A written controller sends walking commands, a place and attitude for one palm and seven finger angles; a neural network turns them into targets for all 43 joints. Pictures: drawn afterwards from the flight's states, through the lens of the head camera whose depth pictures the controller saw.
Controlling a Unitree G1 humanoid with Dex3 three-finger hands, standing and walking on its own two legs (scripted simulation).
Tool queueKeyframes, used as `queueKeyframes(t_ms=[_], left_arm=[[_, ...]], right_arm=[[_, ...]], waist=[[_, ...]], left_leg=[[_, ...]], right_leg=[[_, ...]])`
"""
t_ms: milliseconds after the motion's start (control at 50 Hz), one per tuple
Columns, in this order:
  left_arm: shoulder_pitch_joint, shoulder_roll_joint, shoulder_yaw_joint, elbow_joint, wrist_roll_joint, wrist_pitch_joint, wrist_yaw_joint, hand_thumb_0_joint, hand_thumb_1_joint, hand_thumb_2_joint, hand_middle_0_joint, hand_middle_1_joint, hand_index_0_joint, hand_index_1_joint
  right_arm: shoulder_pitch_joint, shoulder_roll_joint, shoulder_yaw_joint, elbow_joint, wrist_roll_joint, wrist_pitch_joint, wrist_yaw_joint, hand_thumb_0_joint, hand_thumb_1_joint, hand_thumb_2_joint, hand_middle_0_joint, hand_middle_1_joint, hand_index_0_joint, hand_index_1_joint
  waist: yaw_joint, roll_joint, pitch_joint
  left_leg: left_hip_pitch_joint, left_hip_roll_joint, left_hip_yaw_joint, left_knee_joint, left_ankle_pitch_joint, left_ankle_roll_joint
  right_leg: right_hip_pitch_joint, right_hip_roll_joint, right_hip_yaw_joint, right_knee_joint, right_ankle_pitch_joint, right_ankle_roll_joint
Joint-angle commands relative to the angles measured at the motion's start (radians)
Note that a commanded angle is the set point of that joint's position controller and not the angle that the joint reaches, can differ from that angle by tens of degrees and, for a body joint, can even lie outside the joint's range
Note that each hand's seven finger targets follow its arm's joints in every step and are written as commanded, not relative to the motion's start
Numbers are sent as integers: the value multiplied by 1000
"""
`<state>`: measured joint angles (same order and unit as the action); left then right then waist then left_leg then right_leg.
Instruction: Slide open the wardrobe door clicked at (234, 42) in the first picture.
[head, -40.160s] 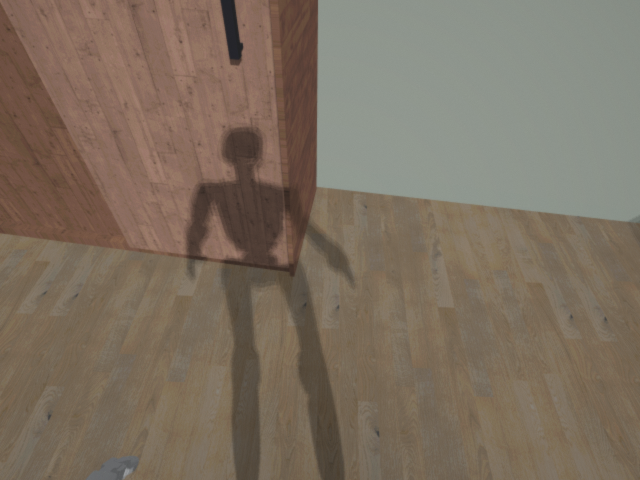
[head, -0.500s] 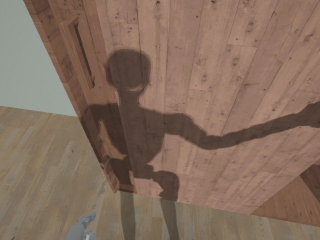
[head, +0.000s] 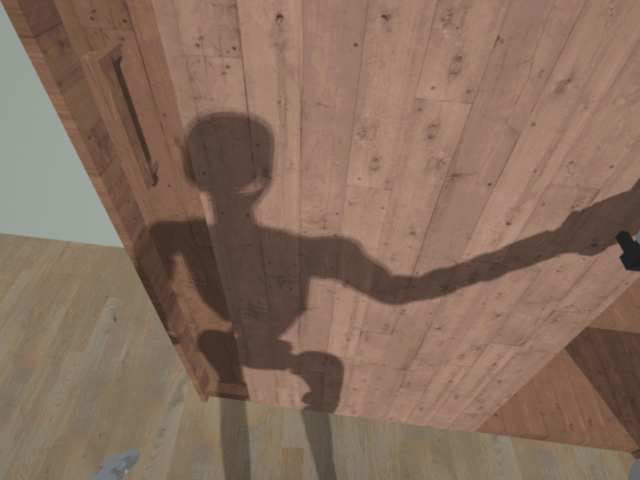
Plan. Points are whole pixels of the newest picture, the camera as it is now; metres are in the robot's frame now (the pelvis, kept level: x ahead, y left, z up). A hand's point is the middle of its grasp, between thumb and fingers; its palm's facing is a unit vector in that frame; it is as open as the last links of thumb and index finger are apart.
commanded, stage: stop walking and hold the door there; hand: right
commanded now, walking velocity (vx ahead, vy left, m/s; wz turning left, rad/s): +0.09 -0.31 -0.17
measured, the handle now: out of the picture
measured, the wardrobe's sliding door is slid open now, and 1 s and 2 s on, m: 0.49 0.49 0.49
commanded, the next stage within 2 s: loosen the grip on the handle in 1.22 s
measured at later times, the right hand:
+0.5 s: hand out of the picture +0.35 -0.35 +0.18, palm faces +0.45 +0.89 -0.08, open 6.2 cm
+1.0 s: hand out of the picture +0.35 -0.35 +0.18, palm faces +0.51 +0.85 -0.14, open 6.1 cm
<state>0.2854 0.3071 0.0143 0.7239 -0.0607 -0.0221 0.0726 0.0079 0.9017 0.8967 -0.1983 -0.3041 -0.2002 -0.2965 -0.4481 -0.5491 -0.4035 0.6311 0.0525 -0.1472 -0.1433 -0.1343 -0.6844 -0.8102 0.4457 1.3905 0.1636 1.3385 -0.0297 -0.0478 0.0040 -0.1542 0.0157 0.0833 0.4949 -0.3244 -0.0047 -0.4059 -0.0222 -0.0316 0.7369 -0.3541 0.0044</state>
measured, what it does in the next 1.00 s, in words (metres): steps on the spot: right foot, then left foot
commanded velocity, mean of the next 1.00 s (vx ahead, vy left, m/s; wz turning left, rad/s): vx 0.00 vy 0.02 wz -0.02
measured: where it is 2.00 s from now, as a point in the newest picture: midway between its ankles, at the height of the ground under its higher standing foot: outside the picture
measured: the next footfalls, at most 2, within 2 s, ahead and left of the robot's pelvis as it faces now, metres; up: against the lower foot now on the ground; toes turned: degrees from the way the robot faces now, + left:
right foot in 0.16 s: +0.10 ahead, -0.17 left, +0.00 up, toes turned -7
left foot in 0.64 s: +0.00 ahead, +0.06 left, +0.00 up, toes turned -2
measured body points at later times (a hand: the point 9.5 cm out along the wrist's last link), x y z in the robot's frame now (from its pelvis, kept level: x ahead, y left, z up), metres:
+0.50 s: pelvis -0.01 -0.08 +0.01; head +0.03 -0.11 +0.45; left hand +0.19 +0.09 -0.09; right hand +0.32 -0.40 +0.19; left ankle -0.03 +0.05 -0.70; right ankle +0.06 -0.17 -0.73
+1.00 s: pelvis -0.01 -0.05 +0.00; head -0.01 -0.06 +0.45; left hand +0.12 +0.21 -0.10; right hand +0.32 -0.39 +0.19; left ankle -0.04 +0.06 -0.73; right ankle +0.06 -0.17 -0.73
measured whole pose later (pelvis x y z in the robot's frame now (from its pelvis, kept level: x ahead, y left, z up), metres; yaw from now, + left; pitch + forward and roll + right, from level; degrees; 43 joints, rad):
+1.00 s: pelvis -0.01 -0.05 +0.00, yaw -3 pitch -1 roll +2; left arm 0.27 0.29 0.00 0.71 -0.05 -0.05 0.09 0.01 0.90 0.90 -0.20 -0.30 -0.20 -0.30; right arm -0.44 -0.43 -0.28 0.48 0.09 -0.12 -0.15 -0.11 -0.73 -0.81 0.45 1.40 0.22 1.35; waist -0.01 -0.03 -0.01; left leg -0.16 -0.03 0.03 0.47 -0.31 0.01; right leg -0.34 -0.06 -0.08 0.52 -0.16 -0.01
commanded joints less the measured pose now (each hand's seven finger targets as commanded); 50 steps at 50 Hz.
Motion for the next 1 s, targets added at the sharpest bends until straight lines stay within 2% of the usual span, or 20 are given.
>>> queueKeyframes(t_ms=[0, 20, 40, 100, 120, 140, 160, 180, 200, 220, 260, 320, 400, 540, 620, 660, 700, 760, 820, 980], left_arm=[[-102, 117, 44, -140, 12, -47, 8, 0, 900, 900, -200, -300, -200, -300], [-122, 119, 47, -138, 16, -43, 6, 0, 900, 900, -200, -300, -200, -300], [-118, 100, 44, -138, 17, -40, 5, 0, 900, 900, -200, -300, -200, -300], [-137, 82, 52, -134, 15, -40, 9, 0, 900, 900, -200, -300, -200, -300], [-158, 103, 60, -145, 14, -42, 13, 0, 900, 900, -200, -300, -200, -300], [-153, 111, 63, -170, 11, -47, 8, 0, 900, 900, -200, -300, -200, -300], [-129, 89, 53, -188, 9, -53, -2, 0, 900, 900, -200, -300, -200, -300], [-118, 75, 46, -183, 17, -58, -10, 0, 900, 900, -200, -300, -200, -300], [-122, 72, 49, -181, 10, -61, -5, 0, 900, 900, -200, -300, -200, -300], [-123, 71, 51, -172, 2, -67, 3, 0, 900, 900, -200, -300, -200, -300], [-131, 69, 43, -166, 9, -80, 8, 0, 900, 900, -200, -300, -200, -300], [-165, 48, 13, -168, 23, -93, 5, 0, 900, 900, -200, -300, -200, -300], [-169, 33, -16, -171, 39, -97, -3, 0, 900, 900, -200, -300, -200, -300], [-154, 47, -14, -180, 38, -105, -10, 0, 900, 900, -200, -300, -200, -300], [-162, 50, -13, -185, 33, -103, -1, 0, 900, 900, -200, -300, -200, -300], [-161, 57, -9, -185, 30, -97, 1, 0, 900, 900, -200, -300, -200, -300], [-162, 61, -1, -187, 18, -96, 4, 0, 900, 900, -200, -300, -200, -300], [-152, 65, 0, -184, 16, -92, 11, 0, 900, 900, -200, -300, -200, -300], [-138, 81, 7, -165, 15, -82, 20, 0, 900, 900, -200, -300, -200, -300], [-106, 90, 14, -145, 13, -68, 27, 0, 900, 900, -200, -300, -200, -300]], right_arm=[[-303, -183, 40, -179, -29, -51, 38, 0, -900, -900, 450, 1400, 450, 1400], [-286, -209, 24, -179, -31, -54, 40, 0, -900, -900, 450, 1400, 450, 1400], [-270, -172, 43, -188, -31, -60, 44, 0, -900, -900, 450, 1400, 450, 1400], [-280, -80, 119, -312, -16, -72, 42, 0, -900, -900, 450, 1400, 450, 1400], [-309, -37, 170, -411, -8, -82, 44, 0, -900, -900, 450, 1400, 450, 1400], [-272, 26, 211, -480, 7, -93, 46, 0, -900, -900, 450, 1400, 450, 1400], [-258, 39, 232, -553, -1, -106, 53, 0, -900, -900, 450, 1400, 450, 1400], [-186, 120, 289, -535, -14, -93, 63, 0, -900, -900, 450, 1400, 450, 1400], [-212, 114, 278, -580, -9, -81, 56, 0, -900, -900, 450, 1400, 450, 1400], [-234, 134, 299, -629, 11, -69, 50, 0, -900, -900, 450, 1400, 450, 1400], [-272, 142, 310, -646, 2, -46, 48, 0, -900, -900, 450, 1400, 450, 1400], [-295, 151, 324, -682, 0, -24, 51, 0, -900, -900, 450, 1400, 450, 1400], [-330, 145, 318, -675, -3, -10, 47, 0, -900, -900, 450, 1400, 450, 1400], [-286, 119, 274, -633, -3, -6, 48, 0, -900, -900, 450, 1400, 450, 1400], [-269, 94, 259, -591, -3, -6, 49, 0, -900, -900, 450, 1400, 450, 1400], [-257, 60, 213, -556, 0, -10, 40, 0, -900, -900, 450, 1400, 450, 1400], [-270, 78, 225, -537, 9, -15, 42, 0, -900, -900, 450, 1400, 450, 1400], [-265, 68, 227, -472, 9, -14, 41, 0, -900, -900, 450, 1400, 450, 1400], [-260, 1, 185, -391, 5, -14, 35, 0, -900, -900, 450, 1400, 450, 1400], [-259, 16, 205, -285, 1, -32, 39, 0, -900, -900, 450, 1400, 450, 1400]], waist=[[14, 214, -52], [13, 211, -35], [15, 242, -48], [48, 193, -108], [59, 51, -130], [53, -199, -199], [44, -261, -251], [48, -178, -236], [55, -76, -210], [64, 34, -228], [67, 96, -234], [53, -9, -240], [46, -135, -247], [33, -103, -298], [40, -77, -299], [38, -101, -289], [36, -27, -298], [38, -11, -267], [40, -10, -215], [43, 16, -155]], left_leg=[[130, 385, -229, -102, 513, 127], [86, 372, -188, -80, 558, 107], [78, 357, -149, -50, 607, 92], [-40, 291, -50, 121, 622, 29], [-130, 205, 14, 282, 475, -12], [-260, 79, 28, 509, -4, -50], [-279, 50, -37, 630, -356, -38], [-262, 58, -51, 666, -333, -33], [-273, 63, -56, 672, -286, -36], [-280, 52, -72, 655, -221, -37], [-293, 50, -93, 625, -149, -42], [-246, 40, -92, 483, -85, -33], [-203, 18, -75, 293, -113, -22], [-78, -13, -55, -23, 27, -13], [-20, 27, -88, -64, 175, -3], [-47, 30, -84, -35, 150, -1], [-61, 31, -100, -48, 155, 0], [-65, 47, -119, -73, 128, 3], [-89, 70, -145, -113, 104, 11], [-127, 87, -161, -135, 74, 19]], right_leg=[[-130, -54, 56, 62, -78, -3], [-67, -48, 39, 4, -63, -4], [-25, -29, 7, -52, -42, -3], [232, 1, -74, -245, 229, 12], [324, -85, 15, -278, 388, -32], [401, -262, 257, -274, 743, -156], [392, -319, 291, -305, 851, -210], [334, -317, 271, -344, 602, -191], [285, -317, 285, -367, 456, -188], [334, -315, 300, -350, 447, -194], [349, -306, 274, -375, 392, -179], [355, -276, 204, -430, 271, -136], [385, -293, 227, -455, 260, -120], [444, -248, 147, -334, 494, -70], [366, -200, 121, -316, 390, -27], [335, -202, 137, -338, 339, -25], [345, -194, 115, -308, 319, -27], [305, -182, 106, -313, 256, -27], [273, -158, 81, -305, 196, -21], [249, -145, 87, -281, 212, -21]])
